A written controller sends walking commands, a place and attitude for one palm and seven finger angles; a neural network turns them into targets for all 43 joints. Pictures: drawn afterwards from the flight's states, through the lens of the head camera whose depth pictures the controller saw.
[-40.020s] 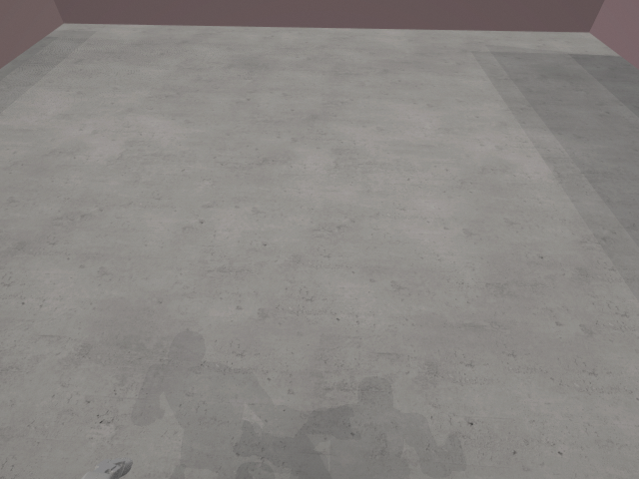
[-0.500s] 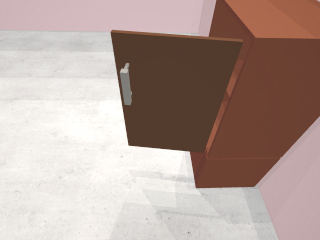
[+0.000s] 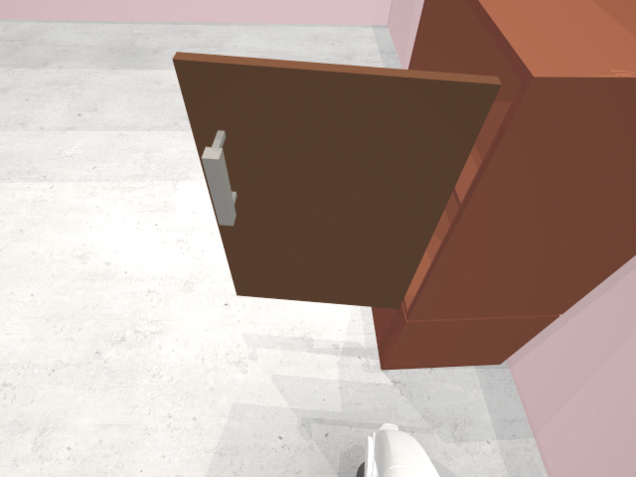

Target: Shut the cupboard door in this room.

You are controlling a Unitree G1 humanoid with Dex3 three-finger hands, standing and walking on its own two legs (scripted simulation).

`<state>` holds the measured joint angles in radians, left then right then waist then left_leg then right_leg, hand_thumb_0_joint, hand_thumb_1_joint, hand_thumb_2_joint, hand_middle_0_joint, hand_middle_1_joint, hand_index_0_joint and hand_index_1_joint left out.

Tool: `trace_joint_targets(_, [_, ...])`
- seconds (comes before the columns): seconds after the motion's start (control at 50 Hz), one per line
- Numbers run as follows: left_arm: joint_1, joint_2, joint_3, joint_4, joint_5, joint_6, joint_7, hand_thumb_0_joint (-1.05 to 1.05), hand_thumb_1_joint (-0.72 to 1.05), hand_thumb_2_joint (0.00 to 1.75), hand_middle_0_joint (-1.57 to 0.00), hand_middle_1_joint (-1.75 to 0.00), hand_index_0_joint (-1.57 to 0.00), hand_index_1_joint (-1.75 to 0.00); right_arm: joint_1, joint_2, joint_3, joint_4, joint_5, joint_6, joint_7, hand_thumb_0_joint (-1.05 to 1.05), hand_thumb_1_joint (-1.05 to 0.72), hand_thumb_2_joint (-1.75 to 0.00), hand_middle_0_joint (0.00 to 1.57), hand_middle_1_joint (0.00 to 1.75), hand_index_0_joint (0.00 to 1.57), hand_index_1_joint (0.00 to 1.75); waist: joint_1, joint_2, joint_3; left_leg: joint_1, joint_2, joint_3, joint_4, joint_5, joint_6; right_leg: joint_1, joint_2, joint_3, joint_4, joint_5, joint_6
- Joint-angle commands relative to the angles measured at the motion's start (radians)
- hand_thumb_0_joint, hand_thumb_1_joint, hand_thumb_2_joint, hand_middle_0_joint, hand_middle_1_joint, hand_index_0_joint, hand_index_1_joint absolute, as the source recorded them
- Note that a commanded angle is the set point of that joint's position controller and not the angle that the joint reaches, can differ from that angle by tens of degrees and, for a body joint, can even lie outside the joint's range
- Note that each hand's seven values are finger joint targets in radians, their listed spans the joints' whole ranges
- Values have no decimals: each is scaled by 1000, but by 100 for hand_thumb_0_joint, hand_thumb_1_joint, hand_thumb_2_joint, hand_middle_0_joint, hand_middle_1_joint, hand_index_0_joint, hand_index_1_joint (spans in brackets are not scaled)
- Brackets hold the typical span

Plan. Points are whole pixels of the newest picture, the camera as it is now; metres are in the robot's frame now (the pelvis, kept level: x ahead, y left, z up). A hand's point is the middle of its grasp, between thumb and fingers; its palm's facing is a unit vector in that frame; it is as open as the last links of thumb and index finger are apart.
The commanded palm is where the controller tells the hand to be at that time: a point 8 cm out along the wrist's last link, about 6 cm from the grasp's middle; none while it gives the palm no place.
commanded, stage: come to a stop and stand still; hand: left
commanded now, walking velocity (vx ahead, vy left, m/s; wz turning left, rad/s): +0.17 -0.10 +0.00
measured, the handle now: (223, 179) +0.50 +0.16 +0.05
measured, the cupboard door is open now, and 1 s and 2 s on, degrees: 82 82 82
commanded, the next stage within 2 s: look again from close up in 1.28 s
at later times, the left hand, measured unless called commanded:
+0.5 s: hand out of the picture +0.12 +0.17 -0.19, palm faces +0.09 -0.98 -0.18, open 7.3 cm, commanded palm none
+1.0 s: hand out of the picture -0.03 +0.14 -0.18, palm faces +0.05 -0.99 -0.16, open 7.4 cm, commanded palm none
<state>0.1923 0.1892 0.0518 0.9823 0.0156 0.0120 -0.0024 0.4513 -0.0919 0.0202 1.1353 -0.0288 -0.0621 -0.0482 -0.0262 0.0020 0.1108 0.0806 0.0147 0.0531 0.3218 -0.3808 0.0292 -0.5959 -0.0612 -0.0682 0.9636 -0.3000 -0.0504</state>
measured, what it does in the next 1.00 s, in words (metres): steps on the spot: right foot, then left foot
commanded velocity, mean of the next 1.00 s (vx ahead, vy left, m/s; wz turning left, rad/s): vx -0.07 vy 0.05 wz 0.00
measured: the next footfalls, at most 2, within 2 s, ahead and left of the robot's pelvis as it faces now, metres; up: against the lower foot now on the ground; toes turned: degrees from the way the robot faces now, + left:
right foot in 0.12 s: +0.20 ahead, -0.15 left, +0.00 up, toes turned -5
left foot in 0.46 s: +0.10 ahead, +0.08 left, +0.00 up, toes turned +1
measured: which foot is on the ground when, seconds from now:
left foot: down 0.00-0.12, up 0.14-0.44, down 0.46-1.00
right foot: up 0.00-0.10, down 0.12-0.48, up 0.50-0.76, down 0.78-1.00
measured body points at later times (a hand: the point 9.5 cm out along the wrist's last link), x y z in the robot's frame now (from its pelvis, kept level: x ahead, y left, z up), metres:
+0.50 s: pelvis +0.04 -0.02 -0.02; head +0.06 +0.01 +0.43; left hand +0.12 +0.22 -0.18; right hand +0.12 -0.26 -0.15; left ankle +0.07 +0.08 -0.74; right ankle +0.16 -0.14 -0.73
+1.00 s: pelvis +0.00 -0.01 +0.00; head -0.01 -0.01 +0.45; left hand -0.03 +0.19 -0.16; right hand +0.03 -0.24 -0.15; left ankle +0.07 +0.08 -0.74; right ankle -0.04 -0.12 -0.74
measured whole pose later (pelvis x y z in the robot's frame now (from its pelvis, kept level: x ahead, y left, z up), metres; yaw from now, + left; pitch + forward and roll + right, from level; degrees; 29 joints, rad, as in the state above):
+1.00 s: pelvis +0.00 -0.01 +0.00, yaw +0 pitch -3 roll +0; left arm 0.37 0.12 -0.01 1.08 0.01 0.00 0.04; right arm 0.24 -0.16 -0.02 1.08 0.00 0.02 -0.02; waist 0.00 -0.01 0.02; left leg -0.25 -0.01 0.09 0.39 -0.10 0.04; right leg -0.10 0.01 -0.03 0.44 -0.30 -0.01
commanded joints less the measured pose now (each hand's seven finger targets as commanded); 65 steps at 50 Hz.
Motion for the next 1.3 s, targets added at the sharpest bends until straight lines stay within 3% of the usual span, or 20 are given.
trace_joint_targets(0.0, [21,5,-10,-61,-4,-29,-15,0,90,90,-20,-30,-20,-30,32,-220,-46,-30,5,-6,-5,0,-90,-90,20,30,20,30,46,119,8,-161,201,-15,35,940,112,243,73,-82,-237,110,-20])
trace_joint_targets(0.06, [238,80,10,4,3,-47,3,0,90,90,-20,-30,-20,-30,20,-223,-56,-40,15,9,9,0,-90,-90,20,30,20,30,136,59,-139,-241,142,-8,355,824,48,593,70,-39,-408,270,-40])
trace_joint_targets(0.08, [298,152,25,21,9,-60,16,0,90,90,-20,-30,-20,-30,65,-168,-51,-38,26,11,20,0,-90,-90,20,30,20,30,150,-102,-224,-394,48,25,619,419,9,759,-128,167,-427,563,-108])
trace_joint_targets(0.1, [291,210,31,22,-4,-61,21,0,90,90,-20,-30,-20,-30,138,-117,-48,-50,36,19,13,0,-90,-90,20,30,20,30,99,-262,-346,-438,-47,-11,917,-241,-8,758,-382,450,-517,850,-219])
trace_joint_targets(0.12, [208,184,21,-5,-12,-57,28,0,90,90,-20,-30,-20,-30,105,-121,-48,-52,36,37,6,0,-90,-90,20,30,20,30,75,-146,-286,-394,3,-105,932,-250,0,577,-375,435,-603,696,-252])
trace_joint_targets(0.14, [102,183,10,-30,-6,-44,33,0,90,90,-20,-30,-20,-30,60,-80,-44,-64,34,39,12,0,-90,-90,20,30,20,30,35,-66,-84,-424,24,-84,854,-259,5,367,-348,344,-631,539,-219])
trace_joint_targets(0.16, [19,165,9,-53,3,-37,33,0,90,90,-20,-30,-20,-30,32,-68,-49,-68,29,64,9,0,-90,-90,20,30,20,30,15,-134,-12,-407,32,-55,846,-250,-10,223,-332,351,-651,460,-205])
trace_joint_targets(0.26, [16,167,25,-68,12,-18,47,0,90,90,-20,-30,-20,-30,-12,-99,-65,-84,23,89,23,0,-90,-90,20,30,20,30,30,-85,-168,-385,18,-22,664,-144,-48,266,-298,245,-629,429,-181])
trace_joint_targets(0.4, [-29,163,32,-98,13,9,35,0,90,90,-20,-30,-20,-30,-18,-99,-76,-127,19,83,33,0,-90,-90,20,30,20,30,-2,-154,-159,-245,-16,17,282,72,-44,168,-215,209,-608,34,-94])
trace_joint_targets(0.42, [-25,139,27,-100,7,16,32,0,90,90,-20,-30,-20,-30,-5,-113,-78,-125,19,78,31,0,-90,-90,20,30,20,30,-8,-107,-141,-182,0,-6,150,98,-36,122,-166,181,-546,-52,-56])
trace_joint_targets(0.46, [-7,49,13,-123,-6,37,29,0,90,90,-20,-30,-20,-30,-99,-226,-98,-193,-1,73,25,0,-90,-90,20,30,20,30,0,312,-22,-425,300,-385,-156,-43,87,76,53,10,-195,-230,53])
trace_joint_targets(0.48, [-13,70,20,-124,-4,44,31,0,90,90,-20,-30,-20,-30,-202,-244,-92,-235,-6,77,22,0,-90,-90,20,30,20,30,18,250,26,-639,334,-395,-201,-100,160,190,45,82,-53,-205,43])
trace_joint_targets(0.54, [106,53,27,-63,16,47,28,0,90,90,-20,-30,-20,-30,-315,-197,-73,-261,-2,67,17,0,-90,-90,20,30,20,30,86,90,-25,-575,206,-220,-124,33,116,197,58,110,154,-64,45])
trace_joint_targets(0.58, [139,42,18,-44,12,35,29,0,90,90,-20,-30,-20,-30,-288,-181,-71,-250,4,57,15,0,-90,-90,20,30,20,30,74,71,-84,-428,177,-166,-83,175,121,169,45,95,102,-63,57])
trace_joint_targets(0.68, [114,22,-12,-48,3,9,33,0,90,90,-20,-30,-20,-30,-163,-182,-73,-192,4,58,11,0,-90,-90,20,30,20,30,8,98,-165,-131,219,-234,-24,427,156,226,20,52,-335,-191,65])
trace_joint_targets(0.74, [223,36,-22,15,1,-10,45,0,90,90,-20,-30,-20,-30,-169,-173,-66,-166,23,55,17,0,-90,-90,20,30,20,30,42,19,-188,-215,152,-181,46,386,75,441,-2,94,-635,84,48])
trace_joint_targets(0.78, [215,80,-27,31,2,-22,48,0,90,90,-20,-30,-20,-30,-195,-133,-56,-169,31,56,24,0,-90,-90,20,30,20,30,26,-92,-124,-278,59,-85,77,247,0,410,-126,225,-655,207,-9])
trace_joint_targets(0.82, [196,64,-36,42,-2,-35,46,0,90,90,-20,-30,-20,-30,-201,-137,-55,-146,22,55,27,0,-90,-90,20,30,20,30,16,-161,-127,-221,63,-80,71,324,-5,378,-101,204,-620,304,-13])
trace_joint_targets(1.0, [231,39,-43,79,0,-19,46,0,90,90,-20,-30,-20,-30,-158,-140,-47,-66,19,79,29,0,-90,-90,20,30,20,30,17,24,59,-266,75,-122,-39,37,-8,217,-38,170,-712,-199,9])
trace_joint_targets(1.28, [281,-2,-41,109,-3,-23,45,0,90,90,-20,-30,-20,-30,-62,-102,-42,-23,16,68,20,0,-90,-90,20,30,20,30,27,-1,15,-302,79,-131,-45,45,-7,263,-21,157,-675,-146,3])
